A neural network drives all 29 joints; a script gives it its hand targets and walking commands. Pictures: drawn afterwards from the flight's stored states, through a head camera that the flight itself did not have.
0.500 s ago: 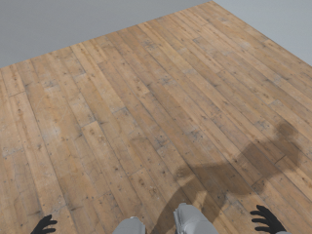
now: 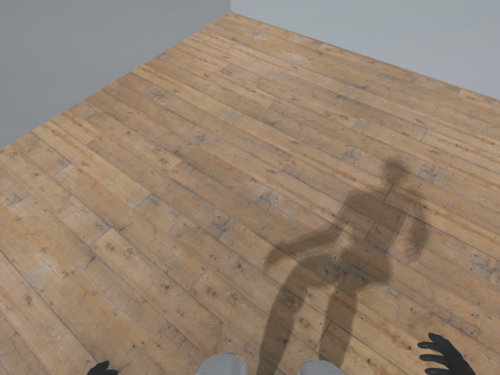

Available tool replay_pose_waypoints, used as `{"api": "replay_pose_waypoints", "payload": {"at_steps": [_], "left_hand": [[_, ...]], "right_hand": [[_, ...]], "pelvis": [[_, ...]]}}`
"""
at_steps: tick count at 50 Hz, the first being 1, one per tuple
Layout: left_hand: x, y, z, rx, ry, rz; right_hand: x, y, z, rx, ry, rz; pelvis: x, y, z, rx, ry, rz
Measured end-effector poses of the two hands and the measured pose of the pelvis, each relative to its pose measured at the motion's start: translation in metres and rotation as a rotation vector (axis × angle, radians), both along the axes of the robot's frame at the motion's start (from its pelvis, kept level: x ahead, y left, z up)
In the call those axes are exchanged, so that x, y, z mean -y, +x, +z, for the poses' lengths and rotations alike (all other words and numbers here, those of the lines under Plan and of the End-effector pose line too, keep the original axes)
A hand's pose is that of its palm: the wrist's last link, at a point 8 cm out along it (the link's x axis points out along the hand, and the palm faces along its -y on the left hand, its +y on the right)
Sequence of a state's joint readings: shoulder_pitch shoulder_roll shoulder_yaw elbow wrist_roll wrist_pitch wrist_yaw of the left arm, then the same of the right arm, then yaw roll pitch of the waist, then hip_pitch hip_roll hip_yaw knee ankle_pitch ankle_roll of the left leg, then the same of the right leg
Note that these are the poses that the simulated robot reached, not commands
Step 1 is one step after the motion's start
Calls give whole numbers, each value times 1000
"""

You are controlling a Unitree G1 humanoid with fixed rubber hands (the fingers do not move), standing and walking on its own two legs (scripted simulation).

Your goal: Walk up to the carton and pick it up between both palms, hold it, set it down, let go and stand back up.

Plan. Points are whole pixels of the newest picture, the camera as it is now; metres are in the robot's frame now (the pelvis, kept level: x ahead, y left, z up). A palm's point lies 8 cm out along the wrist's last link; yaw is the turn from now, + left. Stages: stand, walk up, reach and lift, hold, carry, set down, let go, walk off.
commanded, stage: walk up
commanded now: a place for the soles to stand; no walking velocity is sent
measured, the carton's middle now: out of the picture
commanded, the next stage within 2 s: none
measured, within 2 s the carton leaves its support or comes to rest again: neither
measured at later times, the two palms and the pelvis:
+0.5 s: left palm out of the picture +0.08 +0.25 -0.10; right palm out of the picture -0.22 -0.33 -0.09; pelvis -0.16 +0.02 -0.01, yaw -29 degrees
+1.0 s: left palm out of the picture +0.05 +0.09 -0.08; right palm out of the picture -0.58 -0.20 -0.09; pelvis -0.30 +0.04 -0.01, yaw -64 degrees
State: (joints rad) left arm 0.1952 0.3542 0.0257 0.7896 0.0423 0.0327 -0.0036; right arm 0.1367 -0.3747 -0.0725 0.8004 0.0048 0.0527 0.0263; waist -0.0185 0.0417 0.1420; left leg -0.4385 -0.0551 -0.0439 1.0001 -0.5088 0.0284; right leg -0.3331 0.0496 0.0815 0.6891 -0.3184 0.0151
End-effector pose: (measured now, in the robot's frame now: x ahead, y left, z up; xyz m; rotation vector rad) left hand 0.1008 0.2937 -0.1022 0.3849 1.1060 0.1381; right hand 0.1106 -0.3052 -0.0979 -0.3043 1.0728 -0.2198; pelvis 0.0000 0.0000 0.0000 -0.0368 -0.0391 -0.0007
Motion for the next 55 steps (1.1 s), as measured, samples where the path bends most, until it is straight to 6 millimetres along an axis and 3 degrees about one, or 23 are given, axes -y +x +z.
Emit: {"api": "replay_pose_waypoints", "payload": {"at_steps": [7, 12, 18, 23, 26, 29, 33, 38, 43, 50, 55], "left_hand": [[-7, 17, -5, 65, -24, -107], [-4, 19, -1, 37, -28, -231], [10, 10, 2, -11, -19, -379], [32, -7, 4, -18, 7, -481], [42, -23, 8, -14, 8, -515], [51, -31, 9, -20, 7, -556], [71, -28, 2, -13, -21, -649], [109, -25, -1, -24, -35, -803], [148, -28, 6, -29, -40, -962], [207, -47, 17, 55, -12, -1105], [240, -71, 25, 71, -10, -1184]], "right_hand": [[-12, -77, 11, 11, -41, -83], [-7, -134, 27, 52, -73, -198], [11, -211, 31, 97, -117, -341], [29, -295, 16, 65, -132, -479], [26, -341, 9, 0, -118, -559], [12, -381, 7, -35, -106, -607], [-19, -432, 7, -53, -102, -672], [-63, -503, 20, -67, -106, -791], [-82, -580, 28, -49, -154, -950], [-102, -692, 9, -87, -167, -1158], [-138, -738, -1, -134, -121, -1234]], "pelvis": [[-18, -43, -1, 17, 36, -119], [-24, -74, 5, 20, 49, -230], [-28, -110, 2, 16, 55, -381], [-24, -146, -7, 12, 25, -476], [-26, -164, -5, 18, 24, -524], [-31, -178, -3, 17, 18, -593], [-39, -195, -4, 8, 9, -676], [-45, -224, 3, 37, 51, -815], [-47, -251, 3, 48, 60, -953], [-41, -298, -12, 40, 41, -1116], [-44, -318, -10, 21, 33, -1237]]}}
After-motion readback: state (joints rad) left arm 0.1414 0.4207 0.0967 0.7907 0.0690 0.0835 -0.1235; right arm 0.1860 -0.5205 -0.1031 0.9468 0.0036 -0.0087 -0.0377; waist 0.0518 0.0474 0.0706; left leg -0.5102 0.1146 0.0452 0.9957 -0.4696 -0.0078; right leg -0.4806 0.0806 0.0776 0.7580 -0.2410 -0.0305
